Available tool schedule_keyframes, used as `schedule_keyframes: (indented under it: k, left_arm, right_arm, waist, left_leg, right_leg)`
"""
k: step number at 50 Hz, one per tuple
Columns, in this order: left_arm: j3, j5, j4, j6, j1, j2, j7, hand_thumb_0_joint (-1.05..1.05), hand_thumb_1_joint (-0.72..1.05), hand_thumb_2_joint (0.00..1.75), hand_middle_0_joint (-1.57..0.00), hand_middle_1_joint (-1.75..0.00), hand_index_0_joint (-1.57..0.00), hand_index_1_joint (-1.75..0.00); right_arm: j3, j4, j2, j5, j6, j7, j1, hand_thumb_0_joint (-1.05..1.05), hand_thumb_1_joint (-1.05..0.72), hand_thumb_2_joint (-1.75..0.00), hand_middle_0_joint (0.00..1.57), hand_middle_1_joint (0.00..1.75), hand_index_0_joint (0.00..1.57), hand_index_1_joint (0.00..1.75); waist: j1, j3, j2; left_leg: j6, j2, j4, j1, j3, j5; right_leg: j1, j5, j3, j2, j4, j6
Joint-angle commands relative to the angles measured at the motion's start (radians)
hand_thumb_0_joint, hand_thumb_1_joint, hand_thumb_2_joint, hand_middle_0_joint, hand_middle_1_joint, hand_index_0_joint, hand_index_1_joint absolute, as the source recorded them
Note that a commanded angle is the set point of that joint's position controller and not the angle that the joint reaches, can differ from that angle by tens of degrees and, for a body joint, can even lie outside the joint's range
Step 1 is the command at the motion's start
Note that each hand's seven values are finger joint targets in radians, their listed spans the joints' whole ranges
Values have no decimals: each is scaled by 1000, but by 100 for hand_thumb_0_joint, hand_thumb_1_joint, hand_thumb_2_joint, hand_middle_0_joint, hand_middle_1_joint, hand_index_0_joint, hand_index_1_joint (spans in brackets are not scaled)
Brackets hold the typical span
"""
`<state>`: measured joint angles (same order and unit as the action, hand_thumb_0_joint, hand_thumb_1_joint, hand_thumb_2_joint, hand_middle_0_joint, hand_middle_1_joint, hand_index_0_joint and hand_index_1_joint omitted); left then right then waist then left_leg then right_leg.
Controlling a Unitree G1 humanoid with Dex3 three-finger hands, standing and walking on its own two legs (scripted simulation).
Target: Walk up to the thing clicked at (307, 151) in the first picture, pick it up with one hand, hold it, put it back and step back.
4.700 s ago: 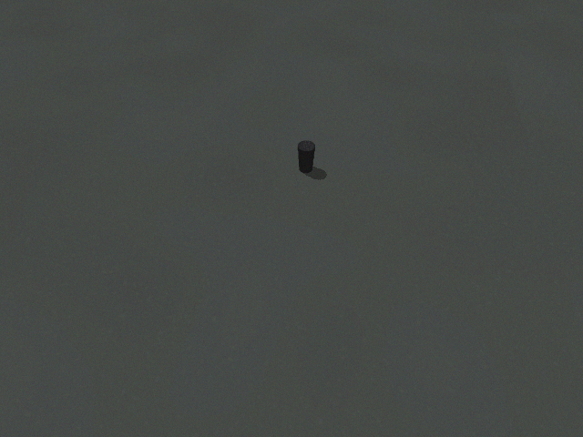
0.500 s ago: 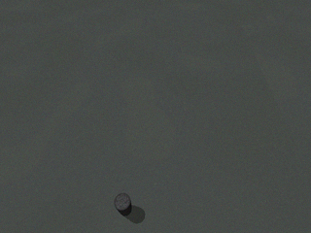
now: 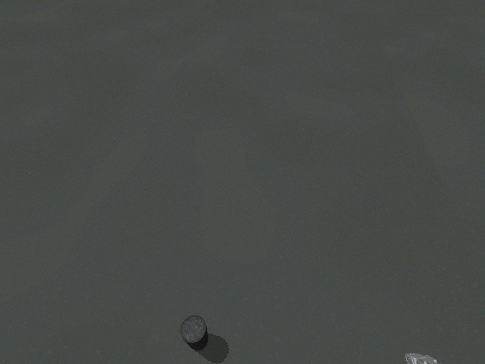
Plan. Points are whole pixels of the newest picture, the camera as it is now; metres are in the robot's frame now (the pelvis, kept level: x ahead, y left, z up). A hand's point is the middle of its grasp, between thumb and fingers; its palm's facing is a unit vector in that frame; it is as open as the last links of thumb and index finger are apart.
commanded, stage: walk up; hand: left
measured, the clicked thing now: (196, 334) +0.35 +0.20 -0.70
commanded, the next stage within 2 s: stand in 0.76 s
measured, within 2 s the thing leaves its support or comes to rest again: neither
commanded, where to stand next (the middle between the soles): +0.03 -0.01 m, yaw +0 degrees
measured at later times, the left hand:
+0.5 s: hand out of the picture +0.09 +0.25 -0.15, palm faces -0.03 -0.95 -0.32, open 7.4 cm
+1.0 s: hand out of the picture +0.08 +0.25 -0.15, palm faces -0.02 -0.94 -0.34, open 7.4 cm
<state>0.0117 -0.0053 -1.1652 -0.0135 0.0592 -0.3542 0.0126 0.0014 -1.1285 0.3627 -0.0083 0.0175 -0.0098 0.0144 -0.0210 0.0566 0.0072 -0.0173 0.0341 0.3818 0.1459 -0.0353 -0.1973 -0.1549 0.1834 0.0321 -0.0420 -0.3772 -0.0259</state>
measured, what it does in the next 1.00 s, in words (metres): stands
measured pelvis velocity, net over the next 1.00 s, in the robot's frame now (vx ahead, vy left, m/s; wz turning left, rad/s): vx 0.00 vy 0.00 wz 0.00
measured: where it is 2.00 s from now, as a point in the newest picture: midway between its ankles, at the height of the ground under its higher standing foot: outside the picture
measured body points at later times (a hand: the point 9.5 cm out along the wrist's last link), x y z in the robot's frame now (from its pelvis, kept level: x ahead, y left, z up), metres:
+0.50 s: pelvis +0.00 +0.00 +0.00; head +0.01 +0.00 +0.45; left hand +0.09 +0.30 -0.13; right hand +0.06 -0.31 -0.13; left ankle +0.01 +0.13 -0.75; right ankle +0.01 -0.13 -0.75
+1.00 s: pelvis +0.00 +0.00 +0.00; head +0.01 +0.00 +0.45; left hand +0.08 +0.30 -0.13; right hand +0.09 -0.30 -0.13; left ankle +0.01 +0.13 -0.75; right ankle +0.01 -0.14 -0.75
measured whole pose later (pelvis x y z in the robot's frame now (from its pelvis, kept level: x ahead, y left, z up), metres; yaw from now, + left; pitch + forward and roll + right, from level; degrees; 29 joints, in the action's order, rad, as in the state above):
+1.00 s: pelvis +0.00 +0.00 +0.00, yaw +0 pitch -2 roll +0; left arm 0.00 0.01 -1.15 -0.01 0.09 -0.35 0.01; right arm 0.00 -1.14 0.35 0.01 0.01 -0.01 0.08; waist 0.00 0.05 0.00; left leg -0.02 0.04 0.32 0.11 -0.04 -0.17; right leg -0.12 0.16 0.03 -0.04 -0.32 -0.02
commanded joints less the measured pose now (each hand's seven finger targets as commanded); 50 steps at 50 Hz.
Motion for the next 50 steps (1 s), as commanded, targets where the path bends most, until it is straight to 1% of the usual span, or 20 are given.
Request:
schedule_keyframes:
  k: [1, 6, 8, 10, 11, 13, 14, 18, 24, 25, 31, 33, 37, 38, 41, 42, 45, 48, 49, 50]
  left_arm:
    - [-45, 3, 35, -21, -48, -207, -15, 0, 90, 90, -20, -30, -20, -30]
    - [-50, 9, 36, -17, -59, -206, -14, 0, 90, 90, -20, -30, -20, -30]
    - [-50, 10, 35, -16, -50, -207, -13, 0, 90, 90, -20, -30, -20, -30]
    - [-56, 11, 39, -16, -62, -207, -14, 0, 90, 90, -20, -30, -20, -30]
    - [-54, 10, 38, -16, -51, -204, -13, 0, 90, 90, -20, -30, -20, -30]
    - [-57, 10, 40, -15, -56, -205, -14, 0, 90, 90, -20, -30, -20, -30]
    - [-57, 11, 41, -14, -50, -205, -14, 0, 90, 90, -20, -30, -20, -30]
    - [-58, 13, 43, -12, -60, -201, -13, 0, 90, 90, -20, -30, -20, -30]
    - [-61, 14, 49, -9, -52, -198, -13, 0, 90, 90, -20, -30, -20, -30]
    - [-60, 11, 48, -9, -48, -197, -12, 0, 90, 90, -20, -30, -20, -30]
    - [-59, 14, 53, -9, -41, -194, -11, 0, 90, 90, -20, -30, -20, -30]
    - [-61, 12, 53, -8, -36, -192, -12, 0, 90, 90, -20, -30, -20, -30]
    - [-61, 15, 55, -9, -38, -194, -12, 0, 90, 90, -20, -30, -20, -30]
    - [-59, 15, 63, -13, -37, -210, -15, 0, 90, 90, -20, -30, -20, -30]
    - [-57, 13, 62, -16, -17, -198, -16, 0, 90, 90, -20, -30, -20, -30]
    - [-56, 13, 62, -16, -22, -198, -17, 0, 90, 90, -20, -30, -20, -30]
    - [-56, 14, 66, -18, -20, -205, -17, 0, 90, 90, -20, -30, -20, -30]
    - [-55, 14, 69, -17, -20, -207, -17, 0, 90, 90, -20, -30, -20, -30]
    - [-54, 15, 68, -17, -14, -210, -18, 0, 90, 90, -20, -30, -20, -30]
    - [-53, 15, 69, -16, -18, -206, -18, 0, 90, 90, -20, -30, -20, -30]
  right_arm:
    - [38, 28, 210, 6, 17, 13, -36, 0, -90, -90, 20, 30, 20, 30]
    - [39, 16, 213, 11, 19, 13, -30, 0, -90, -90, 20, 30, 20, 30]
    - [37, 20, 210, 11, 20, 12, -38, 0, -90, -90, 20, 30, 20, 30]
    - [36, 14, 206, 11, 21, 13, -17, 0, -90, -90, 20, 30, 20, 30]
    - [35, 17, 209, 11, 22, 12, -24, 0, -90, -90, 20, 30, 20, 30]
    - [36, 17, 204, 11, 21, 13, -14, 0, -90, -90, 20, 30, 20, 30]
    - [36, 19, 206, 12, 22, 14, -17, 0, -90, -90, 20, 30, 20, 30]
    - [38, 18, 205, 13, 20, 15, 2, 0, -90, -90, 20, 30, 20, 30]
    - [39, 16, 207, 17, 21, 16, 18, 0, -90, -90, 20, 30, 20, 30]
    - [36, 15, 201, 15, 21, 16, 21, 0, -90, -90, 20, 30, 20, 30]
    - [39, 20, 204, 17, 20, 16, 26, 0, -90, -90, 20, 30, 20, 30]
    - [39, 24, 201, 17, 20, 15, 28, 0, -90, -90, 20, 30, 20, 30]
    - [40, 26, 204, 17, 19, 15, 29, 0, -90, -90, 20, 30, 20, 30]
    - [39, 35, 199, 21, 17, 16, 23, 0, -90, -90, 20, 30, 20, 30]
    - [42, 37, 205, 19, 16, 16, 20, 0, -90, -90, 20, 30, 20, 30]
    - [41, 36, 204, 17, 16, 16, 23, 0, -90, -90, 20, 30, 20, 30]
    - [39, 38, 200, 17, 14, 14, 27, 0, -90, -90, 20, 30, 20, 30]
    - [39, 41, 200, 18, 12, 14, 22, 0, -90, -90, 20, 30, 20, 30]
    - [38, 41, 197, 18, 11, 12, 24, 0, -90, -90, 20, 30, 20, 30]
    - [40, 43, 205, 18, 10, 13, 24, 0, -90, -90, 20, 30, 20, 30]
  waist:
    - [17, -105, -18]
    - [20, -115, -9]
    - [14, -103, -10]
    - [20, -111, -17]
    - [13, -114, -8]
    - [17, -111, -9]
    - [14, -108, -11]
    - [24, -92, -9]
    - [23, -86, -3]
    - [20, -80, -3]
    - [21, -79, -7]
    - [22, -76, -2]
    - [23, -76, -8]
    - [24, -71, -11]
    - [23, -98, 1]
    - [24, -98, 0]
    - [28, -95, -2]
    - [27, -91, -9]
    - [27, -89, -10]
    - [28, -84, 2]
  left_leg:
    - [34, 102, -87, -49, 83, 161]
    - [34, 104, -112, -40, 81, 124]
    - [35, 101, -115, -43, 80, 111]
    - [30, 103, -120, -38, 80, 130]
    - [33, 103, -118, -45, 80, 126]
    - [30, 104, -118, -41, 80, 133]
    - [32, 103, -114, -41, 77, 127]
    - [33, 98, -120, -23, 80, 97]
    - [35, 100, -131, -8, 85, 58]
    - [31, 97, -133, -11, 87, 62]
    - [35, 95, -128, -14, 87, 47]
    - [32, 97, -127, -16, 89, 59]
    - [36, 96, -129, -14, 89, 47]
    - [25, 108, -128, -16, 98, 109]
    - [26, 111, -111, -49, 91, 157]
    - [25, 109, -110, -42, 92, 159]
    - [25, 110, -116, -47, 93, 124]
    - [26, 107, -114, -46, 90, 122]
    - [23, 109, -121, -50, 94, 110]
    - [28, 108, -118, -36, 92, 101]
  right_leg:
    - [35, -170, -88, -101, 84, 31]
    - [66, -154, -88, -104, 95, 34]
    - [50, -143, -88, -100, 103, 30]
    - [65, -141, -88, -99, 98, 33]
    - [64, -149, -91, -101, 101, 29]
    - [64, -143, -86, -98, 98, 31]
    - [57, -142, -88, -97, 102, 31]
    - [58, -124, -90, -94, 104, 32]
    - [58, -92, -90, -90, 101, 35]
    - [49, -96, -95, -90, 97, 34]
    - [43, -88, -98, -89, 104, 35]
    - [38, -84, -94, -85, 101, 34]
    - [41, -92, -95, -86, 105, 33]
    - [45, -108, -93, -96, 102, 32]
    - [51, -149, -92, -101, 102, 34]
    - [61, -158, -94, -102, 105, 33]
    - [53, -132, -94, -102, 110, 32]
    - [45, -133, -94, -103, 115, 33]
    - [33, -109, -89, -99, 115, 32]
    - [44, -111, -93, -102, 119, 33]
